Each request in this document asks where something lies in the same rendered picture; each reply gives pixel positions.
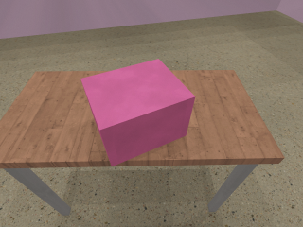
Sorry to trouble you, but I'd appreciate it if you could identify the table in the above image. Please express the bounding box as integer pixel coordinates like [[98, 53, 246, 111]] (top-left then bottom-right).
[[0, 70, 285, 216]]

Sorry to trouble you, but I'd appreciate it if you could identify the carton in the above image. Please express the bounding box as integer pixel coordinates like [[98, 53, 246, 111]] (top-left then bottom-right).
[[80, 59, 196, 166]]

